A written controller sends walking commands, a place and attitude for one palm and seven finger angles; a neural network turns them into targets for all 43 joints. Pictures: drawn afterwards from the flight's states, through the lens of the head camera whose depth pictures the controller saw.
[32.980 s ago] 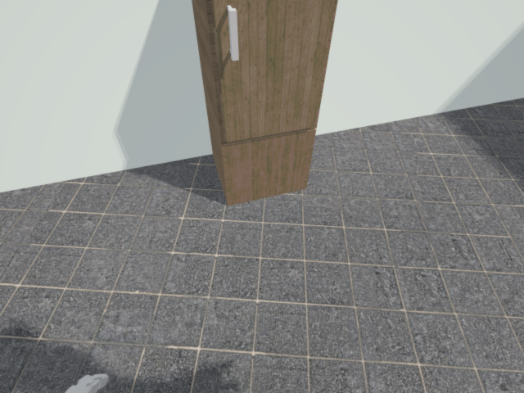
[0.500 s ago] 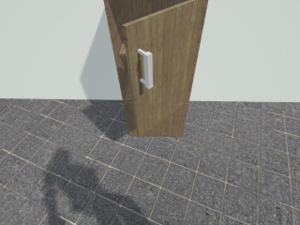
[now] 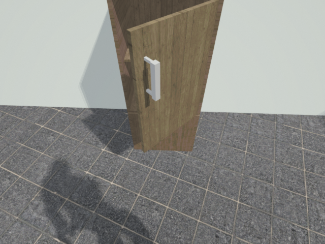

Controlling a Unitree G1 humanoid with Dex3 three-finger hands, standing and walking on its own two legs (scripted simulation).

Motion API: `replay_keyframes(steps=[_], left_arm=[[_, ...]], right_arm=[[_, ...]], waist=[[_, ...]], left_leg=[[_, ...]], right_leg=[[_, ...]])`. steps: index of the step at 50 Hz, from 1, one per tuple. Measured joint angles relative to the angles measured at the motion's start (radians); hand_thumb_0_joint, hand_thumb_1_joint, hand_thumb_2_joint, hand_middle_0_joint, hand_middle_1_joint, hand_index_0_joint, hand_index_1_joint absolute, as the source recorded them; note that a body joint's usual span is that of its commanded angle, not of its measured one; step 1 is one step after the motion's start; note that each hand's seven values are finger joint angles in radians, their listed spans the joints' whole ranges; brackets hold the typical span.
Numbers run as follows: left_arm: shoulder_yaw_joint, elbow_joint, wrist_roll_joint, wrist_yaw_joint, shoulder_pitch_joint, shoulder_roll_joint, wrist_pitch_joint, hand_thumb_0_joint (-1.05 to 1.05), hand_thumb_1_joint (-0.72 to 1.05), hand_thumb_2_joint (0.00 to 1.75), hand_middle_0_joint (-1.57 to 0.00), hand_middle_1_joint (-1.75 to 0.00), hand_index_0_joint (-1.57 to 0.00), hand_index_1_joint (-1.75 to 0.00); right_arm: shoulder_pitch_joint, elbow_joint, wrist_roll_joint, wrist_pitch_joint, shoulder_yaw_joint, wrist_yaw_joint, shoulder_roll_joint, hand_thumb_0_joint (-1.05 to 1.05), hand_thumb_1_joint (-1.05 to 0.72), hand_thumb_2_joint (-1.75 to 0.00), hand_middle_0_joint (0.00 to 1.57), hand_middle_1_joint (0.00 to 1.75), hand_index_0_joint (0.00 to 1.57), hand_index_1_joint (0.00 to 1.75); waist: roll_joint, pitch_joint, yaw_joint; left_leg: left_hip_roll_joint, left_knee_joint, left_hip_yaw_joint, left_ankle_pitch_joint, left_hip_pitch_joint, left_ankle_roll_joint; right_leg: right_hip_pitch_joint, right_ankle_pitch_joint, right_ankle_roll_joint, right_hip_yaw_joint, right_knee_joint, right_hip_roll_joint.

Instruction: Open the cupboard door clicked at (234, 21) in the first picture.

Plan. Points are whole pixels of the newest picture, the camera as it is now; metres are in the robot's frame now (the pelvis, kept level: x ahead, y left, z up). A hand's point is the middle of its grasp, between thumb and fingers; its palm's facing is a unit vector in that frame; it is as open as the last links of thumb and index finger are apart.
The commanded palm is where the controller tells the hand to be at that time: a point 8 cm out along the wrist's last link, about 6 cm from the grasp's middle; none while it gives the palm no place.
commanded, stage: look to check the result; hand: left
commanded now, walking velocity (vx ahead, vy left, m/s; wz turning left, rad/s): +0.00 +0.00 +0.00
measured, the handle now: (151, 79) +0.59 +0.07 +0.08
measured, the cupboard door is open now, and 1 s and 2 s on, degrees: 45 45 45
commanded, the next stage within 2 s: walk to a spot facing it in 0.54 s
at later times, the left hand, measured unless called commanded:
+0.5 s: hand out of the picture +0.00 +0.15 -0.17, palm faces +0.05 -0.98 -0.18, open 7.4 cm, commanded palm none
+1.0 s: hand out of the picture +0.03 +0.18 -0.19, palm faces -0.04 -0.98 -0.19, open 7.4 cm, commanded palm none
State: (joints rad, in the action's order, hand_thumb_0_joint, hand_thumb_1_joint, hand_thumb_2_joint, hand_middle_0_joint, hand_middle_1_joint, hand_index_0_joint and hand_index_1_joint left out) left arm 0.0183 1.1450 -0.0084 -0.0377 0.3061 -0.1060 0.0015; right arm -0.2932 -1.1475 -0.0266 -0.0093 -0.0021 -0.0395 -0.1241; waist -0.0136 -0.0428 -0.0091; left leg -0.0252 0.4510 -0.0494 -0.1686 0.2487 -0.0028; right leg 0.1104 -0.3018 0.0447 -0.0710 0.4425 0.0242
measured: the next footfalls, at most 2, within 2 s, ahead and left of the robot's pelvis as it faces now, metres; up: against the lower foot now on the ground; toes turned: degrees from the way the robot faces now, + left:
right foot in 1.30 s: -0.01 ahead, -0.15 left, +0.00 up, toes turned -20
left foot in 1.78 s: +0.11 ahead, +0.05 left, +0.00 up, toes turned -32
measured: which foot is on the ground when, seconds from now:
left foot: down 0.00-1.00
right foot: down 0.00-1.00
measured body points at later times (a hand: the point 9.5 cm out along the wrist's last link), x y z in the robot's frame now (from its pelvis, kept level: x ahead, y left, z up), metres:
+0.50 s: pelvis +0.02 -0.01 +0.00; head +0.03 -0.02 +0.45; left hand +0.00 +0.20 -0.16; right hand +0.01 -0.22 -0.17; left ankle +0.05 +0.12 -0.74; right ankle -0.04 -0.09 -0.74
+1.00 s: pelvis +0.02 +0.00 -0.01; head +0.05 +0.00 +0.44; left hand +0.03 +0.23 -0.17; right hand +0.01 -0.24 -0.16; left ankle +0.05 +0.12 -0.74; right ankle -0.04 -0.09 -0.74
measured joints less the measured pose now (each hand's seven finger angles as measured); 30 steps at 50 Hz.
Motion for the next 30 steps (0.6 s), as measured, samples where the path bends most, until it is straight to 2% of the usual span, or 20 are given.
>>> replay_keyframes(steps=[30], left_arm=[[-0.003,-0.003,0.002,0.0,-0.01,-0.002,0.002,0.0,0.91,0.9,-0.2,-0.3,-0.2,-0.3]], right_arm=[[0.038,-0.007,0.003,0.003,-0.004,-0.006,-0.016,0.0,-0.91,-0.9,0.2,0.3,0.2,0.3]], waist=[[0.006,-0.014,0.007]], left_leg=[[0.009,-0.025,0.001,-0.018,-0.042,0.013]], right_leg=[[-0.046,-0.009,0.011,0.003,-0.038,0.009]])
